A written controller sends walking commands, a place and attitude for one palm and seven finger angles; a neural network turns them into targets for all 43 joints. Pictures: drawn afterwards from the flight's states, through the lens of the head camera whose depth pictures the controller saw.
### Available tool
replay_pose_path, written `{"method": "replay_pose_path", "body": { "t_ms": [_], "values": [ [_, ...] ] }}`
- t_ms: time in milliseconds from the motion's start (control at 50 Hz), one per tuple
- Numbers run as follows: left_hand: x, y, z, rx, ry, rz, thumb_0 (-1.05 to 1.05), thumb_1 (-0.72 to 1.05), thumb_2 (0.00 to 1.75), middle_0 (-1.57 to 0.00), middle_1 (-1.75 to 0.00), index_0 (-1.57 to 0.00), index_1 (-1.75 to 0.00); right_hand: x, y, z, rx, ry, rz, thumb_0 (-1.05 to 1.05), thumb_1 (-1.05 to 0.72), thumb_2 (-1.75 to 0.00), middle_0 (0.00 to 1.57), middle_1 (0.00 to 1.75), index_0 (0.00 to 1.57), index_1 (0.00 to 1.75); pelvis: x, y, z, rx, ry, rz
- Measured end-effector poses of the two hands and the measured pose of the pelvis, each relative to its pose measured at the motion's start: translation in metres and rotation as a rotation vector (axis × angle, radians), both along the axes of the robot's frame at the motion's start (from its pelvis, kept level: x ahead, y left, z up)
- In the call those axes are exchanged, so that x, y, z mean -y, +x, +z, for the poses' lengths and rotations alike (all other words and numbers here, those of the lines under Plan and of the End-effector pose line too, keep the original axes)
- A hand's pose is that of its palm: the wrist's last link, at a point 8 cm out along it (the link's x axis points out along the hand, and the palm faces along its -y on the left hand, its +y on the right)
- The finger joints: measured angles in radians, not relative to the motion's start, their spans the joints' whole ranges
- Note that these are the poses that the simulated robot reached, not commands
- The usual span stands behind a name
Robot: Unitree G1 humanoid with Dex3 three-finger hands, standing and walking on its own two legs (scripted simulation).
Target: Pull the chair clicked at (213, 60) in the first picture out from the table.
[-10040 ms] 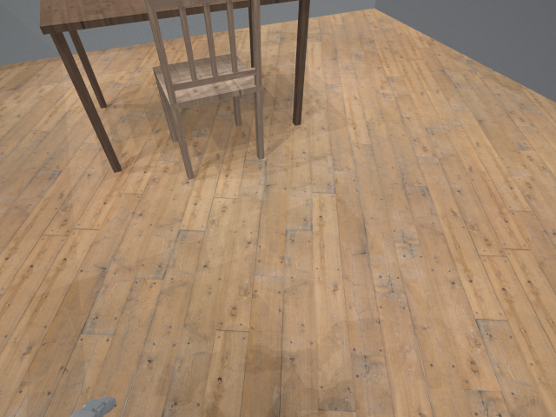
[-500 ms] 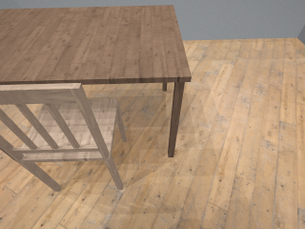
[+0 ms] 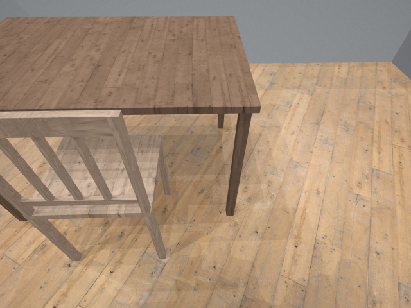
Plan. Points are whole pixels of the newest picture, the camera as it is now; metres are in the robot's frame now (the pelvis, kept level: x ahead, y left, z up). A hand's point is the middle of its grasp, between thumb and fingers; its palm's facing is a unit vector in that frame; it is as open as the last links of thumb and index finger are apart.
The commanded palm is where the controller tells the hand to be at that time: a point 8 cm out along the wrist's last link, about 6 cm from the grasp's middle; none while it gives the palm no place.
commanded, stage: come to a stop and stand still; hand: left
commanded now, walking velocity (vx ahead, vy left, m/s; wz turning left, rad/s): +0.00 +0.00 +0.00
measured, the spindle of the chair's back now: (60, 171) +0.47 +0.45 -0.09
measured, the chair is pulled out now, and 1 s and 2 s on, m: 0.00 0.00 0.00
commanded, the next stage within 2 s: look again from close up in 1.04 s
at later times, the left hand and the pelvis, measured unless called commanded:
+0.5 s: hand out of the picture -0.01 +0.17 -0.17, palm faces +0.02 -0.98 -0.18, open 7.4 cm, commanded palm none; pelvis +0.01 +0.01 +0.00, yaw -1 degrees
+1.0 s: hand out of the picture +0.03 +0.16 -0.17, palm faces +0.02 -0.98 -0.19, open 7.3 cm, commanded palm none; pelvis +0.03 -0.01 +0.00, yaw -1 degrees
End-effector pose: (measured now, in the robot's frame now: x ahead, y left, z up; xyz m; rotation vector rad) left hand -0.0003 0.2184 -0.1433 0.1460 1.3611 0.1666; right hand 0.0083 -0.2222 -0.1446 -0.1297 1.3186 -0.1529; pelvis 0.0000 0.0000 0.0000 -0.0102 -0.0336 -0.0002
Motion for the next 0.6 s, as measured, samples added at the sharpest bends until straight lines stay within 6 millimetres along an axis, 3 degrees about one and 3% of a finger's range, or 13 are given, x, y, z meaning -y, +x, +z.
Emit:
{"method": "replay_pose_path", "body": {
  "t_ms": [260,420,600],
  "values": [
    [-0.018,-0.004,0.009,0.006,0.009,-0.021,0.01,0.91,0.9,-0.2,-0.3,-0.2,-0.3,-0.021,-0.022,0.001,-0.037,0.03,0.011,0.01,-0.92,-0.9,0.2,0.29,0.2,0.3,-0.013,-0.006,0.005,-0.009,0.021,-0.009],
    [-0.009,-0.013,0.008,-0.054,-0.005,-0.01,0.01,0.91,0.9,-0.2,-0.3,-0.2,-0.3,-0.021,-0.034,0.0,-0.113,0.041,0.0,0.01,-0.91,-0.9,0.2,0.29,0.2,0.3,-0.008,0.002,0.005,-0.021,0.021,-0.01],
    [0.009,-0.001,0.003,-0.063,-0.03,-0.008,0.01,0.91,0.9,-0.2,-0.3,-0.2,-0.3,-0.014,-0.023,-0.001,-0.122,0.032,-0.011,0.01,-0.91,-0.9,0.2,0.29,0.2,0.3,-0.001,0.014,0.004,-0.02,0.019,-0.014]
  ]
}}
